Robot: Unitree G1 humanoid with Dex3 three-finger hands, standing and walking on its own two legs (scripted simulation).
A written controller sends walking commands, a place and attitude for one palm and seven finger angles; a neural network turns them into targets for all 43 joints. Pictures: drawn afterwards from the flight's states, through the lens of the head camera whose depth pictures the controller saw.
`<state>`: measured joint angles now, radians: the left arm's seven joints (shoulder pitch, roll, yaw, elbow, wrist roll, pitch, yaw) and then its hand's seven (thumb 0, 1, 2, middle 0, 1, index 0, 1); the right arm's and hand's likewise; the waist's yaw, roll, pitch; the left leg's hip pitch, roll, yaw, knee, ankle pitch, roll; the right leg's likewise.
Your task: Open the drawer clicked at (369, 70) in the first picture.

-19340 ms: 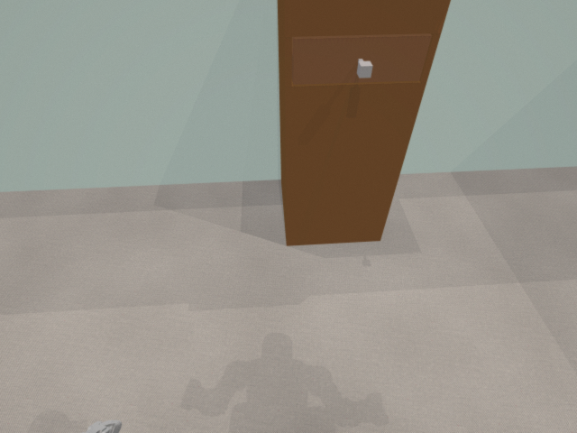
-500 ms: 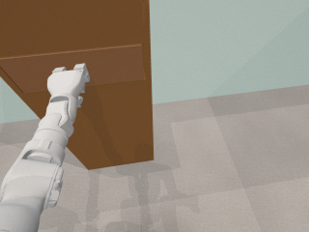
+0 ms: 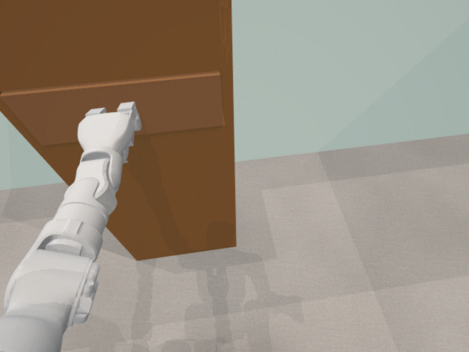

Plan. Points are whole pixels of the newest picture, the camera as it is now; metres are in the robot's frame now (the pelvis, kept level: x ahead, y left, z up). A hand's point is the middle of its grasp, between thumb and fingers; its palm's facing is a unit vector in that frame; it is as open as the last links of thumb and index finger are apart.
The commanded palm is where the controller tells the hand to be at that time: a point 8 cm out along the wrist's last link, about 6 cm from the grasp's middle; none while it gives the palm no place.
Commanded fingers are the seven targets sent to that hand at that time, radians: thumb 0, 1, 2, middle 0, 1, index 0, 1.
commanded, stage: pull the drawer open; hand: left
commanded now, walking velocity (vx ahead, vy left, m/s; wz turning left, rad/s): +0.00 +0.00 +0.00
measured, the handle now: (123, 127) +0.51 +0.20 +0.08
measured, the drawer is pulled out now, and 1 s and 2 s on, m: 0.01 0.13 0.30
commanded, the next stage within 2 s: none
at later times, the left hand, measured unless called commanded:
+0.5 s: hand (117, 161) +0.44 +0.21 +0.06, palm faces -0.01 -0.02 -1.00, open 6.7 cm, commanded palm +0.41 +0.22 +0.11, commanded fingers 0.00 0.90 0.90 -0.40 -1.35 -0.40 -1.35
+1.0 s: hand (114, 207) +0.35 +0.19 +0.06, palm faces +0.05 -0.09 -0.99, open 6.5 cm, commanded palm +0.31 +0.21 +0.11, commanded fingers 0.00 0.90 0.90 -0.40 -1.35 -0.40 -1.35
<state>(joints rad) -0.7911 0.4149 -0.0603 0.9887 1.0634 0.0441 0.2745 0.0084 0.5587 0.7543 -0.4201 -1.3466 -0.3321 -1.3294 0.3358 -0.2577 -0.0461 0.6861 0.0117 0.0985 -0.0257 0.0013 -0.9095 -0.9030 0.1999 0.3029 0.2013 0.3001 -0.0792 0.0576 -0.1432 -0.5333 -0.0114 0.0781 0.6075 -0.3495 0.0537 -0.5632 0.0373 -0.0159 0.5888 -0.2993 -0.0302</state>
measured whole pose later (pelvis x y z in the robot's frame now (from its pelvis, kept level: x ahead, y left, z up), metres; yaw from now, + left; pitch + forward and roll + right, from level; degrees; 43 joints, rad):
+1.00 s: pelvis +0.00 -0.01 +0.01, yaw +0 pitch +8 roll +0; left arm -0.22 0.33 -0.16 0.33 1.01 0.15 0.24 0.05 0.54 0.79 -0.42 -1.35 -0.41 -1.35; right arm 0.19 -0.26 -0.04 0.64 0.04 0.13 -0.02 0.01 -0.91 -0.90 0.20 0.30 0.20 0.30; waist 0.02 0.07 -0.12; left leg -0.33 -0.02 0.08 0.51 -0.33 0.04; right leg -0.38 0.03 -0.01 0.53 -0.29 -0.04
